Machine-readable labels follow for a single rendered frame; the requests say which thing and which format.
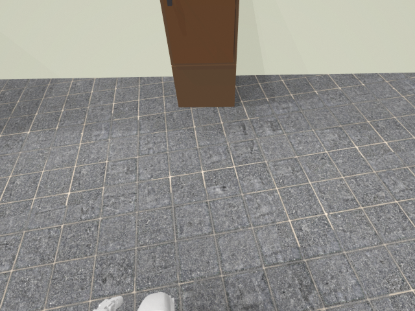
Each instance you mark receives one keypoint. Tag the robot left thigh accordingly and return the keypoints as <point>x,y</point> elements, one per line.
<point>157,302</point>

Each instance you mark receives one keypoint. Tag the left robot hand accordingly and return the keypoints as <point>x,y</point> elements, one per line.
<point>110,304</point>

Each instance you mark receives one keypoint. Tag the cupboard door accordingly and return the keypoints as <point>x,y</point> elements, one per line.
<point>201,31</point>

